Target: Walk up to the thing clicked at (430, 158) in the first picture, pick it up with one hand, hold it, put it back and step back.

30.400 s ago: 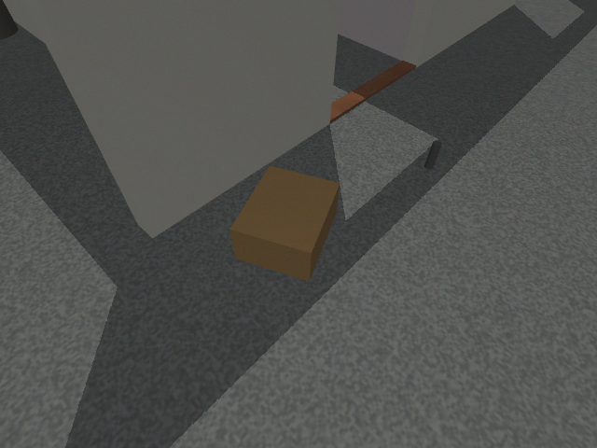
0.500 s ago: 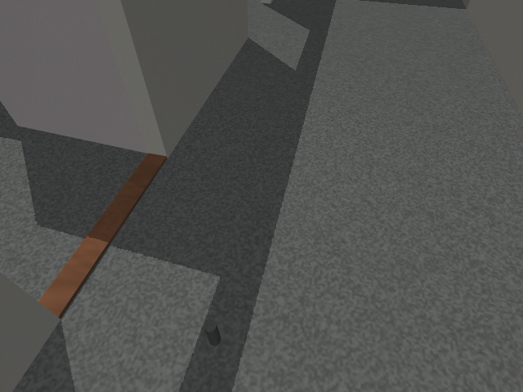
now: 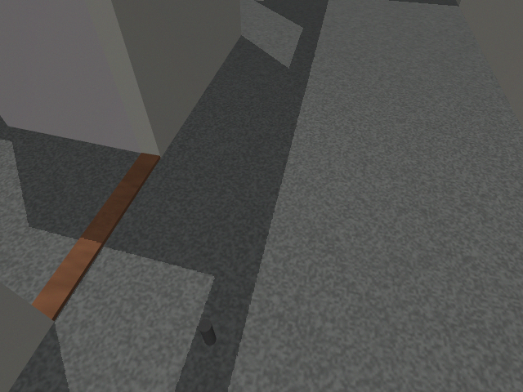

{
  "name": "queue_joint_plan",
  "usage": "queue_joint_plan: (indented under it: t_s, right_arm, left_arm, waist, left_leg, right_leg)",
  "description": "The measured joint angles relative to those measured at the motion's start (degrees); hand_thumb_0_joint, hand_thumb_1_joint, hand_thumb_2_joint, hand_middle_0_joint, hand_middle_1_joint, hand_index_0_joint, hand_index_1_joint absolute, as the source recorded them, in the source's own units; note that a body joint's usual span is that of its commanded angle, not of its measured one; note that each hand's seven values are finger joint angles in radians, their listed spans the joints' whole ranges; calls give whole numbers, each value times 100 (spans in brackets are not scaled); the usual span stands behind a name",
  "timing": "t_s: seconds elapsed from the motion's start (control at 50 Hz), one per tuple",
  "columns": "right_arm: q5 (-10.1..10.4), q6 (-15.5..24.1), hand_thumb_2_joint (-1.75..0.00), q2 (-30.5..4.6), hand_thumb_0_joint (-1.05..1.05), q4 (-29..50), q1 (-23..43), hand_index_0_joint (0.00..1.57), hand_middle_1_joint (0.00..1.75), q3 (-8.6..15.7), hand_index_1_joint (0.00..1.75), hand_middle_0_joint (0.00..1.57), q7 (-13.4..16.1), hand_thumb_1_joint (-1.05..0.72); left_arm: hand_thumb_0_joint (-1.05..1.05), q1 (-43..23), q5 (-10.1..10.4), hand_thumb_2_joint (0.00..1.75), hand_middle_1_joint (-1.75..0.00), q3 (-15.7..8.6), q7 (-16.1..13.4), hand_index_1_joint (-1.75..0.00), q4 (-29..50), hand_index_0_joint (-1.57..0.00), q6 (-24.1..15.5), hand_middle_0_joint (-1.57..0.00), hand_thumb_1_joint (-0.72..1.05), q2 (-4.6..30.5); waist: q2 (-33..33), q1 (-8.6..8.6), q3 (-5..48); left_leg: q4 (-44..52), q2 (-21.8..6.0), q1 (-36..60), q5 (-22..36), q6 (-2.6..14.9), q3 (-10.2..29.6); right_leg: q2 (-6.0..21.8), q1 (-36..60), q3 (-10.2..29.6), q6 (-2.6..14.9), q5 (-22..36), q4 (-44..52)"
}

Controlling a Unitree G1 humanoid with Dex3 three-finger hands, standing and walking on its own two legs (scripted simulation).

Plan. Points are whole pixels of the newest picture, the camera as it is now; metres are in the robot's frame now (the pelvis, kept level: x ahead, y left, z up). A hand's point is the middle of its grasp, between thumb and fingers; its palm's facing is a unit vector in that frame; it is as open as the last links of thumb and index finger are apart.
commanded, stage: stand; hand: left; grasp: from the side
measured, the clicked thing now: (207, 332) +0.43 +0.21 -0.70
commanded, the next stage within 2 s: step back in 0.94 s
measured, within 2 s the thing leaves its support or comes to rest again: neither
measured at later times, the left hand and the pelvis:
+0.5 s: hand out of the picture +0.08 +0.25 -0.16, palm faces -0.03 -0.94 -0.34, open 7.4 cm; pelvis +0.01 +0.00 +0.00, yaw +0 degrees
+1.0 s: hand out of the picture +0.10 +0.25 -0.16, palm faces +0.00 -0.94 -0.35, open 7.4 cm; pelvis +0.02 +0.00 +0.00, yaw -1 degrees
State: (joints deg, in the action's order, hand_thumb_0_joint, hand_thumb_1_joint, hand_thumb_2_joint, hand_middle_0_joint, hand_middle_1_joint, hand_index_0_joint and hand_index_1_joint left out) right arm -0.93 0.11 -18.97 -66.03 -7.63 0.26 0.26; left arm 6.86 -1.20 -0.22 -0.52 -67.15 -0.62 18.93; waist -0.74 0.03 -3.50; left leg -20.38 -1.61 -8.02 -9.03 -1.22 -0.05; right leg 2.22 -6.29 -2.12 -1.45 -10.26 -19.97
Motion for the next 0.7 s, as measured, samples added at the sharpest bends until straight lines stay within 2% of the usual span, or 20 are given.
queue_joint_plan:
  t_s: [0.7]
  right_arm:
    - [21, 37, -90, -19, 1, 40, 176, 21, 30, -35, 30, 20, -11, -90]
  left_arm:
    - [1, -97, 39, 90, -30, -31, 24, -30, 72, -20, -4, -20, 91, 39]
  waist:
    - [37, 21, 15]
  left_leg:
    - [147, -14, 129, -88, -6, -49]
  right_leg:
    - [-14, 129, 38, -10, -48, 190]
